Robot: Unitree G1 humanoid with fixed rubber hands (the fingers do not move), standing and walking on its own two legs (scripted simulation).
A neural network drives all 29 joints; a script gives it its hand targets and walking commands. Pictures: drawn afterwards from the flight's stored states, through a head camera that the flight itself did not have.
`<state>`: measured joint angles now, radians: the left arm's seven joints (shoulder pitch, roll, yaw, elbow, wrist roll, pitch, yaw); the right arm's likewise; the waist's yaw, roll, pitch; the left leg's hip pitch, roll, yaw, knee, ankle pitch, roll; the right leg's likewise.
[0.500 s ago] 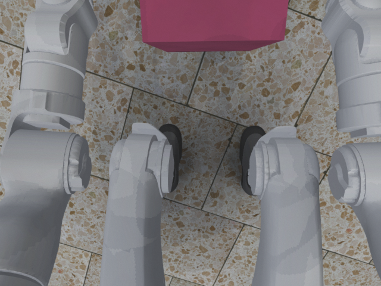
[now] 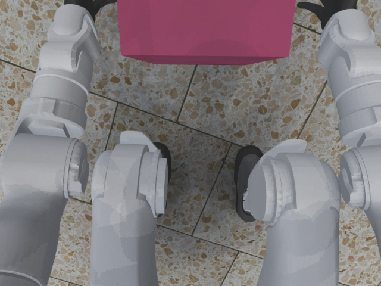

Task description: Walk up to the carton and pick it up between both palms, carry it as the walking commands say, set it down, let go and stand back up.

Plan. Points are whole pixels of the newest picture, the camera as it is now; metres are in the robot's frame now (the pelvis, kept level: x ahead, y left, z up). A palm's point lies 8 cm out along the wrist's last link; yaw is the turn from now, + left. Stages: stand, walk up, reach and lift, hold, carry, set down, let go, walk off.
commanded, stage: reach and lift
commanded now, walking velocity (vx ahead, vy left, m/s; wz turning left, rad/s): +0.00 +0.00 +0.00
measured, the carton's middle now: (202, 3) +0.53 +0.03 -0.22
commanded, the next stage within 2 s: none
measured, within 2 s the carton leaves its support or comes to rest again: leaves its support in 1.56 s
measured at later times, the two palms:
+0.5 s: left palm out of the picture +0.53 +0.20 -0.18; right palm (329, 1) +0.53 -0.16 -0.18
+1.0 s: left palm out of the picture +0.54 +0.18 -0.16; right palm out of the picture +0.55 -0.12 -0.16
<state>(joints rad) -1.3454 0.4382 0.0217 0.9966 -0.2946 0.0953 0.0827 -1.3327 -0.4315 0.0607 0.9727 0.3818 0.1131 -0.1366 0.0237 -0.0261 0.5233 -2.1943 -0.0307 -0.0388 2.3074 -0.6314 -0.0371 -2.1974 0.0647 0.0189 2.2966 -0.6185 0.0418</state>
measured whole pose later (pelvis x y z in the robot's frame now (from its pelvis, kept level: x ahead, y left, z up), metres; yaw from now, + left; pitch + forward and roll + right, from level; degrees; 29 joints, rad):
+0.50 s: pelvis +0.00 +0.01 +0.01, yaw -1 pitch +31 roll -2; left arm -1.38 0.44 -0.05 0.98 -0.31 0.08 0.10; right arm -1.37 -0.40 0.07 0.96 0.37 0.09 -0.15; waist 0.02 -0.02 0.52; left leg -2.20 -0.03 -0.02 2.29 -0.62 -0.01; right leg -2.19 0.07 0.03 2.27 -0.62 0.07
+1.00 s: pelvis -0.01 +0.00 +0.00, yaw +0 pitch +29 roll +0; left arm -1.52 0.35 0.04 1.13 -0.23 0.05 0.13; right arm -1.55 -0.27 -0.11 1.17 0.22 0.04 -0.19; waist 0.02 -0.03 0.52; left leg -2.19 -0.03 -0.03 2.28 -0.60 -0.03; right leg -2.20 0.07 0.03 2.27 -0.59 0.05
